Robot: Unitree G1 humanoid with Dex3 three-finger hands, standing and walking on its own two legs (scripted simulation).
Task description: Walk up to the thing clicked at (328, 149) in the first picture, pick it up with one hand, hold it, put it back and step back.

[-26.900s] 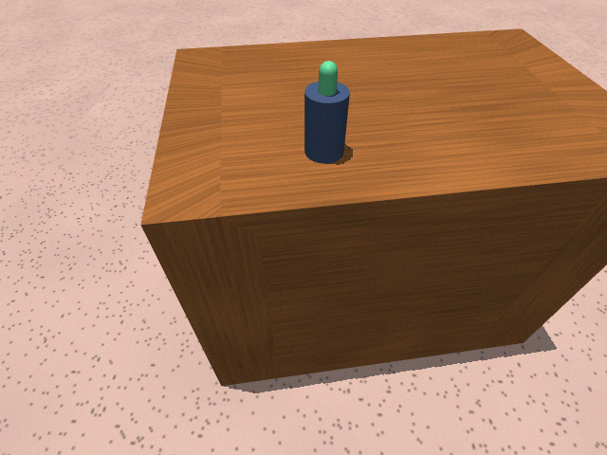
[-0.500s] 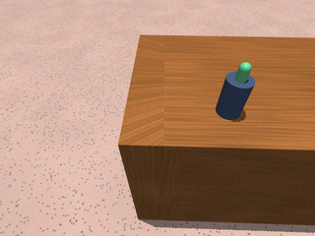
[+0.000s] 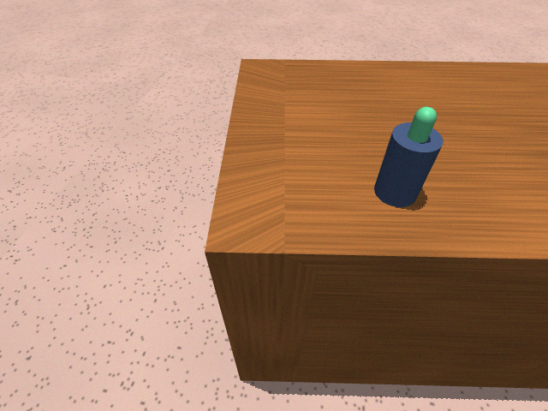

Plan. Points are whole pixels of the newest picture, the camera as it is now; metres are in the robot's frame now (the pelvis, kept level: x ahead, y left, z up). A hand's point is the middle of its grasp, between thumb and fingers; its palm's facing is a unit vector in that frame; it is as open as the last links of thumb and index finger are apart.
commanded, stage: stand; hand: right
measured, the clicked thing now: (410, 155) +0.49 -0.22 +0.11
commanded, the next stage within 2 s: none
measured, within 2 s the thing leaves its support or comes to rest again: neither
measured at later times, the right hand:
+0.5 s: hand out of the picture +0.06 -0.25 -0.16, palm faces -0.05 +0.94 -0.34, open 7.4 cm
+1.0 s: hand out of the picture +0.06 -0.25 -0.16, palm faces -0.05 +0.94 -0.34, open 7.4 cm
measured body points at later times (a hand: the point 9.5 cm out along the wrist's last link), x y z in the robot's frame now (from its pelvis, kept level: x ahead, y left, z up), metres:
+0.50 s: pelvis +0.00 +0.00 +0.00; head +0.00 +0.00 +0.45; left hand +0.06 +0.30 -0.13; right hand +0.06 -0.30 -0.13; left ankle -0.01 +0.13 -0.75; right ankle +0.00 -0.12 -0.75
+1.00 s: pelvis +0.00 +0.00 +0.00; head +0.00 +0.00 +0.45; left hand +0.06 +0.30 -0.13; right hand +0.06 -0.30 -0.13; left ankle -0.01 +0.13 -0.75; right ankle +0.00 -0.12 -0.75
